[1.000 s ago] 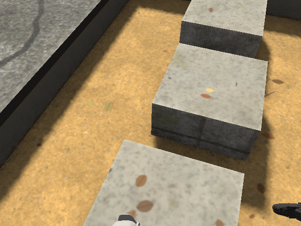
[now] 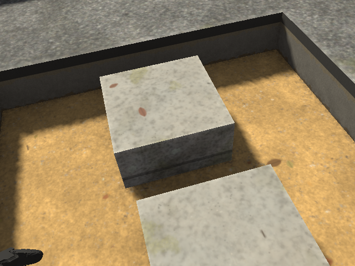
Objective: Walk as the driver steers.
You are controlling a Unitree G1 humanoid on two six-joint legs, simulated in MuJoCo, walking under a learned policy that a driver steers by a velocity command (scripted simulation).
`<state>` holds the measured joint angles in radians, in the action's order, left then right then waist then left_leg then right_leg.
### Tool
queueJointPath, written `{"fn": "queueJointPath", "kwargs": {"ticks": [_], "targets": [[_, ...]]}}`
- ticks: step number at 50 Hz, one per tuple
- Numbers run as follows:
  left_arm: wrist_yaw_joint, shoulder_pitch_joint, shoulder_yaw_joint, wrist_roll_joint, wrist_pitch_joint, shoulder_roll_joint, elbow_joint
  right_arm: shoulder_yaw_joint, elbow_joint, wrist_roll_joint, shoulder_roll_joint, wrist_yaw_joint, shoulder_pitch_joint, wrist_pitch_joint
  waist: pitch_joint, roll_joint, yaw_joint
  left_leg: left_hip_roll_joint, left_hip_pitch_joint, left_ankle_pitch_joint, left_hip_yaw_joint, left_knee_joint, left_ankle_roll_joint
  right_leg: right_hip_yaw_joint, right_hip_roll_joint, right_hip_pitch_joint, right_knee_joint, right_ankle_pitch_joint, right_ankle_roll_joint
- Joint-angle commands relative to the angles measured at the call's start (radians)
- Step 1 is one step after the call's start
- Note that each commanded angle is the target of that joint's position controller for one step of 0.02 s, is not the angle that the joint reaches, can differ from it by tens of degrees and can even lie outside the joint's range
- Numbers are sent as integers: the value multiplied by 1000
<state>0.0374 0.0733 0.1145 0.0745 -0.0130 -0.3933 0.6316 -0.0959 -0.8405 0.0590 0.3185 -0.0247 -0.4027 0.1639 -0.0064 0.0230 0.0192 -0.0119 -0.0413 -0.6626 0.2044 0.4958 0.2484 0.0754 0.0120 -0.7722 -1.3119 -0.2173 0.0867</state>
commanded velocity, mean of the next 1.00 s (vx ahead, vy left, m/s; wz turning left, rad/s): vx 1.00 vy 0.00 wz -0.50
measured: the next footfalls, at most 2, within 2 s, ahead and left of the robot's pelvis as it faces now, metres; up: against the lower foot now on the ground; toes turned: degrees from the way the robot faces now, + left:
right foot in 0.14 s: +0.38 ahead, -0.01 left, +0.01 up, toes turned -4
left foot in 0.44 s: +0.31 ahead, +0.25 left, -0.28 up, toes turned -13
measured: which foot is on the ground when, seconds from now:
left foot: down 0.00-0.06, up 0.08-0.42, down 0.44-0.66, up 0.68-0.86, down 0.88-1.00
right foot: up 0.00-0.12, down 0.14-0.78, up 0.80-1.00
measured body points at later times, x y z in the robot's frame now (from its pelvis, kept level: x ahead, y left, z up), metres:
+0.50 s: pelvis +0.29 +0.10 -0.21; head +0.31 +0.13 +0.24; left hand +0.53 +0.20 -0.31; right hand +0.31 -0.15 -0.31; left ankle +0.29 +0.25 -0.96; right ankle +0.34 -0.01 -0.69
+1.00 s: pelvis +0.43 +0.25 -0.25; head +0.43 +0.28 +0.20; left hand +0.78 +0.24 -0.21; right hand +0.34 +0.01 -0.35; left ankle +0.36 +0.37 -0.99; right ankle +0.39 +0.11 -0.54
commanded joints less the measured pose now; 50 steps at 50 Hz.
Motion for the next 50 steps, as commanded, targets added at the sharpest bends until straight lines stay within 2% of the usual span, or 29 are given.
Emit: {"fn": "queueJointPath", "kwargs": {"ticks": [1, 3, 4, 5, 6, 7, 8, 9, 12, 15, 17, 20, 21, 22, 24, 27, 30, 33, 34, 36, 37, 39, 41, 42, 43, 45, 46, 48, 50], "targets": [[20, -209, -19, 6, 8, 20, -92, 0, -9, 14, 24, 11, -114, 45, 202, 15, 67, 217, -243, 417, -231, -345, -308, 55, 25, -387, 164, 35, 4], [23, -269, -35, -11, -30, -16, -171, 8, 11, 51, 24, 9, 6, 5, 182, -18, -47, 174, -82, 684, -132, -431, -263, 49, 60, -175, 190, -72, -16], [24, -211, -65, -12, -67, 34, -190, 1, 26, 2, 80, 10, 68, -28, 95, -15, -105, 245, 110, 993, -94, -540, -286, 103, 57, 139, 282, 16, 45], [8, -17, -28, -44, -51, -60, -83, 7, 114, -19, 40, 49, 174, -58, -35, -60, -160, 179, 33, 1500, -76, -386, -330, 161, 182, 304, 293, -72, 38], [9, 160, -20, -54, -29, -59, -25, 2, 170, -44, 119, 73, 206, -83, -179, -96, -235, 131, 119, 1745, -39, -110, -304, 114, 251, 561, 301, 0, 55], [9, 297, -21, -48, -22, -37, 6, -2, 241, -64, 177, 84, 263, -99, -223, -95, -308, 81, 277, 1647, -44, 280, -246, -15, 220, 719, 393, 8, 126], [16, 293, -10, -49, -12, -71, 14, 10, 276, -67, 149, 62, 244, -99, -175, -165, -259, -28, 499, 902, -72, 701, -200, -249, 95, 775, 506, -92, 242], [-13, 192, -15, -70, -10, -89, -34, 43, 277, -31, 85, 17, 12, -99, -308, -210, -80, -110, 714, 477, -300, 901, -199, -787, -88, 866, 632, -626, 404], [-103, 252, -19, -1, -4, -36, -31, 69, 275, -8, 113, 10, 91, -104, -274, 3, -105, -50, 692, 102, -500, 755, -294, -1041, -63, 544, 648, -614, 371], [-144, -44, -52, 41, 28, 38, -71, 66, 179, -3, 103, 54, -96, -139, -216, 27, 87, 64, 187, 2, -526, 533, -339, -844, 12, -239, 373, -373, 263], [-151, -409, -107, -4, 43, 187, -184, 94, 66, -17, -51, 68, -400, -133, -187, 156, 302, 88, -295, 765, -255, 130, -334, -425, 144, -734, 89, -310, 142], [-120, -231, -93, -53, 43, 164, -171, 139, 174, -21, -187, 51, 10, -140, -154, 228, 51, 115, -24, 1156, -74, -28, -296, -327, 219, -454, -107, -650, 119], [-104, -78, -96, -60, 30, 121, -187, 122, 247, -20, -86, 51, 177, -123, -140, 289, -59, 163, 175, 1290, -98, -111, -356, -273, 296, -246, -106, -747, 70], [-93, 0, -82, -36, 2, 75, -179, 99, 295, -80, -3, 44, 220, -124, -155, 113, -110, 156, 293, 1213, -107, -176, -385, -395, 254, -96, -16, -883, 96], [-108, 108, -80, -25, -31, 98, -185, 58, 300, -44, 108, 14, 198, -88, -10, 160, -153, 225, 298, 1250, -204, -185, -458, -399, 282, -172, -60, -1002, 95], [-95, 36, -89, -61, -11, 166, -138, 37, 207, -40, 94, 40, -1, -96, -38, 208, -65, 365, -109, 1840, -144, -141, -451, -91, 325, -454, -625, -857, 94], [-74, 93, -126, -66, -17, 218, -135, 11, 184, -88, 154, 54, 9, -108, -70, 147, -160, 361, -35, 2431, 19, 11, -398, -123, 251, -244, -357, -928, 161], [-63, 70, -83, -50, -77, 38, -120, 15, 316, -115, 117, 50, 241, -148, -54, -218, -239, 131, 253, 1831, -16, 348, -409, -606, 242, -106, 325, -1049, 253], [-76, 12, -70, -50, -94, -7, -108, 16, 348, -90, 92, 36, 336, -151, -58, -394, -237, 12, 399, 942, -112, 600, -382, -910, 128, -94, 549, -1032, 353], [-119, -194, -85, -18, -56, 100, -152, 52, 410, -39, -18, 28, 414, -136, 103, -334, -140, 36, 535, 152, -552, 934, -374, -1005, 54, -366, 450, -565, 394], [-135, -370, -97, 2, -27, 167, -178, 58, 366, -32, -41, 36, 151, -122, 99, -232, 65, 92, 282, 17, -686, 826, -414, -873, 34, -693, 131, -320, 282], [-162, -469, -123, -22, -4, 247, -174, 56, 242, -46, -26, 56, -335, -102, -110, 64, 379, 129, -107, 663, -285, 88, -352, -380, 166, -625, -276, 141, 52], [-159, -267, -126, 7, -4, 309, -130, 93, 158, -113, -134, 69, -231, -125, -84, 243, 216, 153, -54, 1274, -55, -336, -270, -179, 290, -370, -486, -514, 74], [-135, -234, -136, -12, -2, 332, -163, 125, 172, -106, -179, 63, -136, -130, -57, 209, 136, 166, 50, 1356, 5, -415, -273, -122, 366, -258, -691, -537, 71], [-104, -137, -129, -59, -17, 323, -178, 137, 206, -77, -142, 63, 0, -138, -131, 206, 6, 174, 32, 1429, 45, -301, -272, -130, 368, -218, -931, -568, 43], [-102, -241, -126, -110, -17, 292, -314, 123, 250, -21, 2, 37, 70, -108, -76, 140, -58, 313, -98, 1836, -210, -87, -347, -155, 328, -529, -1272, -594, -16], [-110, -174, -133, -63, 8, 261, -317, 77, 212, -9, 116, 29, -15, -73, -21, 216, -98, 406, -289, 1632, -352, -21, -386, -138, 178, -806, -1227, -517, -20], [-109, -315, -164, -9, 37, 318, -282, 84, 135, -40, 23, 29, -231, -71, 24, 77, 19, 344, -347, 1404, -311, -48, -407, -104, 177, -1002, -1335, -493, 26], [-61, -402, -197, 6, 41, 382, -328, 81, 42, -29, -8, 54, -326, -89, 61, 48, 1, 294, -238, 1237, -271, -140, -380, -86, 100, -1002, -1321, -467, 95]]}}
